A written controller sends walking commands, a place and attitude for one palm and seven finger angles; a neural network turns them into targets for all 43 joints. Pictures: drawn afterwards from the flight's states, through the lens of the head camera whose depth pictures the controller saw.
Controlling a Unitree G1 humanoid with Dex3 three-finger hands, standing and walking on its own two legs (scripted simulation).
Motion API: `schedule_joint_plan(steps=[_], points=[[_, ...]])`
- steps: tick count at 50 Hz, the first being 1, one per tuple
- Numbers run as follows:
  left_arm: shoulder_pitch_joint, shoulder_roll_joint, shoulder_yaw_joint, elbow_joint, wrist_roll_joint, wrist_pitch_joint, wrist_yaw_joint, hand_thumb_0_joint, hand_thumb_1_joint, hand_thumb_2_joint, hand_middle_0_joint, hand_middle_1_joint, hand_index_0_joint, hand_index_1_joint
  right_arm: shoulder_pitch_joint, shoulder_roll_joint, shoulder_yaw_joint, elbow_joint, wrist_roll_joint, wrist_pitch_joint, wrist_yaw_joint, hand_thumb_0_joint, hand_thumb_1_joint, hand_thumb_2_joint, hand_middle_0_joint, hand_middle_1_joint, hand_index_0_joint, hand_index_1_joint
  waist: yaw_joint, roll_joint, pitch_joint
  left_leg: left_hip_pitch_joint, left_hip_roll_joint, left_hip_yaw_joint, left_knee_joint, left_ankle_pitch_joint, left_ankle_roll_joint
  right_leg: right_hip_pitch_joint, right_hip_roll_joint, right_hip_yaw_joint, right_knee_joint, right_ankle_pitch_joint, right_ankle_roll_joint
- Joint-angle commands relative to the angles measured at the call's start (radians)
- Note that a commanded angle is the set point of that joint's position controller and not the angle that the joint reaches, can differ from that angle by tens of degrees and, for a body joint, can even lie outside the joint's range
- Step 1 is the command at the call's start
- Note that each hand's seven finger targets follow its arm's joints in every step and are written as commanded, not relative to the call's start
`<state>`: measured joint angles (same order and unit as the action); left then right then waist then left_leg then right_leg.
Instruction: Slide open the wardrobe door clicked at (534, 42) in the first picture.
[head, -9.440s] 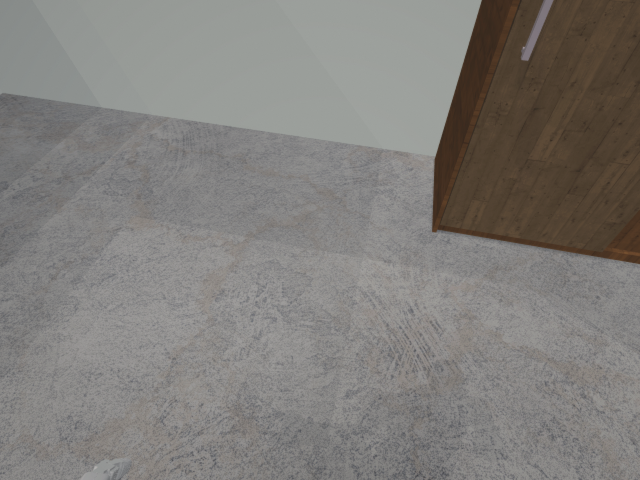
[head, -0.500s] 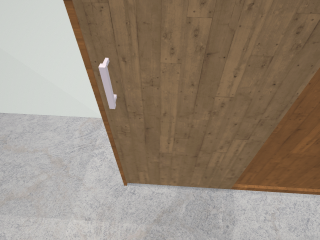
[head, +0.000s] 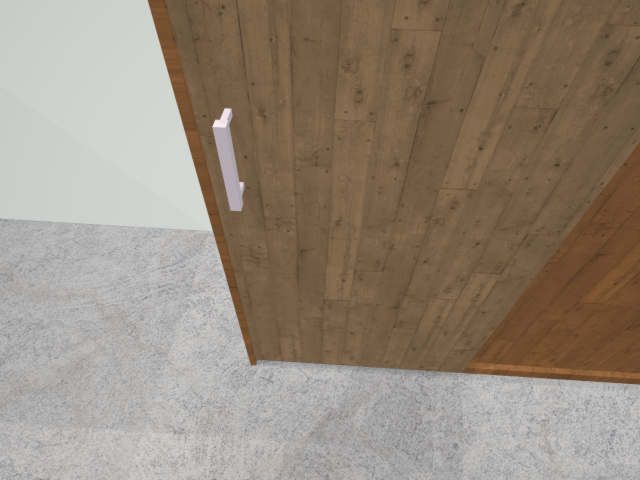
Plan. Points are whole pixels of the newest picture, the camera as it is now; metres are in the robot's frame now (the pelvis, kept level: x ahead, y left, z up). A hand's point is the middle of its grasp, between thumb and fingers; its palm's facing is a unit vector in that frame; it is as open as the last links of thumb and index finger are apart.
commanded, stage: come to a stop and stand still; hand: left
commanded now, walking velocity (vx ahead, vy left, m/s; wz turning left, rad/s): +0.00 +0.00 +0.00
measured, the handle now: (232, 162) +0.54 +0.18 +0.09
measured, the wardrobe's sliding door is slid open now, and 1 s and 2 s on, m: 0.00 0.00 0.00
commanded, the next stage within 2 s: look again from close up in 0.04 s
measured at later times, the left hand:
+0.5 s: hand out of the picture +0.00 +0.21 -0.18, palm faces +0.03 -0.97 -0.22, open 7.3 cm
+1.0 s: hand out of the picture -0.03 +0.17 -0.18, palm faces +0.04 -0.98 -0.18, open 7.3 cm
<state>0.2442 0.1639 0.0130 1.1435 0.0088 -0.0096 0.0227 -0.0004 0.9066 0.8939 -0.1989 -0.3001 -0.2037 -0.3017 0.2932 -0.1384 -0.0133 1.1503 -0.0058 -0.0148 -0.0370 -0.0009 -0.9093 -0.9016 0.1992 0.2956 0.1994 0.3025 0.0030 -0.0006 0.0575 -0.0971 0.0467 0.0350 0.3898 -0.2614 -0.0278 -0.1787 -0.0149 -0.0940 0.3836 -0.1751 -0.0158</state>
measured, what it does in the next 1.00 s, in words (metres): stands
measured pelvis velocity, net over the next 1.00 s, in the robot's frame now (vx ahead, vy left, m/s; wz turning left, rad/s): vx -0.03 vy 0.00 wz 0.02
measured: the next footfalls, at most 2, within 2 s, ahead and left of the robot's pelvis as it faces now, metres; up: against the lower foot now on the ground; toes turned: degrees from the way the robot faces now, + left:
none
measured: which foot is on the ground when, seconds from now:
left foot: down 0.00-1.00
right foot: down 0.00-1.00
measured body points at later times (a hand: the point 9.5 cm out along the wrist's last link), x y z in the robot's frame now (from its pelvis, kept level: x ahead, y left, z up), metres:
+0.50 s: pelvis -0.03 +0.02 -0.01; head -0.04 +0.02 +0.44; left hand +0.00 +0.26 -0.16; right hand +0.02 -0.21 -0.16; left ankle -0.03 +0.13 -0.74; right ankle +0.02 -0.11 -0.74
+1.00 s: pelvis -0.03 +0.00 -0.01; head -0.03 +0.00 +0.44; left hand -0.03 +0.22 -0.16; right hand -0.03 -0.22 -0.17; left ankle -0.03 +0.13 -0.74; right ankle +0.02 -0.11 -0.74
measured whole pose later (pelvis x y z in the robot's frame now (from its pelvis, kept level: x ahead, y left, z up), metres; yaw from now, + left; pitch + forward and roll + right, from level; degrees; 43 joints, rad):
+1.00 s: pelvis -0.03 +0.00 -0.01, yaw +1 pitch -2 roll +1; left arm 0.29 0.15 0.00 1.10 0.01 -0.01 0.02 0.00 0.91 0.89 -0.20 -0.30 -0.20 -0.30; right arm 0.30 -0.15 0.01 1.09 -0.01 -0.01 -0.02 0.00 -0.91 -0.90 0.20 0.30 0.20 0.30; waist 0.00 0.00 0.04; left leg -0.17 0.02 0.02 0.45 -0.25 -0.02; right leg -0.25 -0.04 -0.10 0.46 -0.18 -0.02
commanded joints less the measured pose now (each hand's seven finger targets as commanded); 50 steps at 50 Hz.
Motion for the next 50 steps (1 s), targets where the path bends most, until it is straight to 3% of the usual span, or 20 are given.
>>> schedule_joint_plan(steps=[1, 6, 7, 8, 9, 10, 11, 13, 15, 17, 22, 24, 30, 33, 39, 50], points=[[0.037, 0.125, 0.02, -0.035, 0.0, -0.014, 0.01, 0.0, 0.9, 0.9, -0.2, -0.3, -0.2, -0.3, 0.052, -0.135, -0.019, -0.034, -0.003, -0.013, -0.002, 0.0, -0.9, -0.9, 0.2, 0.3, 0.2, 0.3, 0.006, 0.023, 0.017, -0.096, 0.076, -0.061, -0.091, 0.102, 0.035, 0.04, -0.106, 0.102, -0.063, 0.058, -0.009], [0.015, 0.151, 0.024, -0.043, 0.001, -0.018, 0.009, 0.0, 0.9, 0.9, -0.2, -0.3, -0.2, -0.3, 0.026, -0.162, -0.024, -0.043, -0.002, -0.016, -0.001, 0.0, -0.9, -0.9, 0.2, 0.3, 0.2, 0.3, 0.005, 0.012, 0.007, -0.088, 0.079, -0.067, -0.096, 0.112, 0.037, 0.048, -0.11, 0.103, -0.06, 0.076, -0.009], [0.117, 0.108, 0.003, -0.011, 0.006, -0.032, 0.052, 0.0, 0.9, 0.9, -0.2, -0.3, -0.2, -0.3, -0.047, -0.134, -0.009, -0.105, 0.0, -0.029, 0.014, 0.0, -0.9, -0.9, 0.2, 0.3, 0.2, 0.3, 0.031, 0.037, -0.023, -0.141, 0.076, -0.002, 0.106, 0.17, 0.015, 0.048, -0.166, 0.144, 0.023, 0.433, -0.011], [0.099, 0.165, 0.008, -0.023, 0.009, -0.052, 0.042, 0.0, 0.9, 0.9, -0.2, -0.3, -0.2, -0.3, -0.015, -0.106, 0.002, -0.141, -0.001, -0.028, 0.016, 0.0, -0.9, -0.9, 0.2, 0.3, 0.2, 0.3, -0.011, 0.038, -0.067, -0.139, 0.032, -0.011, 0.098, 0.179, 0.014, 0.1, -0.203, 0.121, 0.071, 0.699, -0.029], [0.084, 0.163, 0.013, -0.048, 0.006, -0.051, 0.034, 0.0, 0.9, 0.9, -0.2, -0.3, -0.2, -0.3, 0.054, -0.092, -0.003, -0.128, -0.005, -0.031, 0.012, 0.0, -0.9, -0.9, 0.2, 0.3, 0.2, 0.3, -0.024, 0.036, -0.151, -0.105, 0.027, -0.027, 0.063, 0.151, 0.024, 0.138, -0.201, 0.125, 0.119, 0.7, -0.038], [0.078, 0.152, 0.007, -0.055, 0.003, -0.046, 0.031, 0.0, 0.9, 0.9, -0.2, -0.3, -0.2, -0.3, 0.078, -0.106, -0.005, -0.126, -0.003, -0.032, 0.009, 0.0, -0.9, -0.9, 0.2, 0.3, 0.2, 0.3, -0.023, 0.022, -0.211, -0.088, 0.042, -0.034, 0.061, 0.225, 0.027, 0.156, -0.179, 0.1, 0.133, 0.617, -0.037], [0.058, 0.139, 0.002, -0.064, 0.0, -0.037, 0.027, 0.0, 0.9, 0.9, -0.2, -0.3, -0.2, -0.3, 0.074, -0.12, -0.005, -0.128, -0.003, -0.026, 0.006, 0.0, -0.9, -0.9, 0.2, 0.3, 0.2, 0.3, -0.022, -0.015, -0.207, -0.079, 0.055, -0.047, 0.059, 0.259, 0.031, 0.136, -0.155, 0.078, 0.125, 0.463, -0.031], [0.03, 0.125, 0.0, -0.079, 0.004, -0.02, 0.019, 0.0, 0.9, 0.9, -0.2, -0.3, -0.2, -0.3, 0.049, -0.138, -0.006, -0.144, -0.008, -0.022, 0.005, 0.0, -0.9, -0.9, 0.2, 0.3, 0.2, 0.3, -0.012, 0.031, -0.117, -0.109, 0.074, -0.07, 0.027, 0.286, 0.041, 0.062, -0.119, 0.065, 0.109, 0.2, -0.023], [0.022, 0.122, -0.002, -0.088, 0.006, -0.008, 0.013, 0.0, 0.9, 0.9, -0.2, -0.3, -0.2, -0.3, 0.01, -0.151, -0.004, -0.161, -0.009, -0.016, 0.005, 0.0, -0.9, -0.9, 0.2, 0.3, 0.2, 0.3, 0.0, 0.025, 0.015, -0.194, 0.073, -0.092, -0.018, 0.139, 0.051, -0.002, -0.103, 0.073, 0.066, 0.014, -0.014], [0.025, 0.129, 0.0, -0.098, 0.009, -0.003, 0.009, 0.0, 0.9, 0.9, -0.2, -0.3, -0.2, -0.3, 0.004, -0.159, -0.006, -0.177, -0.011, -0.011, 0.01, 0.0, -0.9, -0.9, 0.2, 0.3, 0.2, 0.3, 0.001, 0.001, 0.086, -0.251, 0.055, -0.107, -0.058, -0.031, 0.055, -0.044, -0.097, 0.092, 0.028, -0.106, -0.013], [0.04, 0.136, 0.005, -0.119, 0.011, 0.0, 0.005, 0.0, 0.9, 0.9, -0.2, -0.3, -0.2, -0.3, 0.021, -0.172, -0.01, -0.184, -0.015, -0.01, 0.015, 0.0, -0.9, -0.9, 0.2, 0.3, 0.2, 0.3, -0.002, -0.013, 0.092, -0.276, 0.043, -0.123, -0.1, -0.164, 0.06, -0.059, -0.093, 0.099, 0.018, -0.159, -0.01], [0.051, 0.136, 0.006, -0.126, 0.011, 0.001, 0.005, 0.0, 0.9, 0.9, -0.2, -0.3, -0.2, -0.3, 0.018, -0.176, -0.009, -0.188, -0.015, -0.012, 0.016, 0.0, -0.9, -0.9, 0.2, 0.3, 0.2, 0.3, 0.003, 0.035, 0.077, -0.288, 0.048, -0.133, -0.117, -0.185, 0.062, -0.04, -0.09, 0.092, 0.029, -0.137, -0.008], [0.07, 0.134, 0.009, -0.127, 0.007, -0.009, 0.003, 0.0, 0.9, 0.9, -0.2, -0.3, -0.2, -0.3, 0.032, -0.166, -0.006, -0.175, -0.012, -0.019, 0.015, 0.0, -0.9, -0.9, 0.2, 0.3, 0.2, 0.3, 0.002, -0.001, -0.004, -0.233, 0.041, -0.115, -0.082, -0.081, 0.061, -0.005, -0.107, 0.105, 0.011, -0.093, -0.01], [0.074, 0.129, 0.007, -0.117, 0.006, -0.012, 0.004, 0.0, 0.9, 0.9, -0.2, -0.3, -0.2, -0.3, 0.048, -0.154, -0.002, -0.157, -0.01, -0.019, 0.015, 0.0, -0.9, -0.9, 0.2, 0.3, 0.2, 0.3, -0.002, -0.005, -0.01, -0.203, 0.041, -0.102, -0.067, -0.029, 0.058, -0.01, -0.113, 0.103, 0.0, -0.079, -0.012], [0.082, 0.12, 0.005, -0.096, 0.003, -0.016, 0.006, 0.0, 0.9, 0.9, -0.2, -0.3, -0.2, -0.3, 0.062, -0.138, 0.004, -0.12, -0.007, -0.019, 0.014, 0.0, -0.9, -0.9, 0.2, 0.3, 0.2, 0.3, -0.001, -0.001, -0.004, -0.191, 0.041, -0.085, -0.051, 0.032, 0.05, -0.003, -0.119, 0.103, -0.007, -0.049, -0.014], [0.095, 0.105, 0.007, -0.082, 0.003, -0.015, 0.009, 0.0, 0.9, 0.9, -0.2, -0.3, -0.2, -0.3, 0.087, -0.098, 0.007, -0.085, -0.008, -0.008, 0.014, 0.0, -0.9, -0.9, 0.2, 0.3, 0.2, 0.3, -0.003, -0.034, 0.022, -0.188, 0.027, -0.056, -0.033, 0.005, 0.039, -0.032, -0.124, 0.124, -0.049, -0.125, -0.019]])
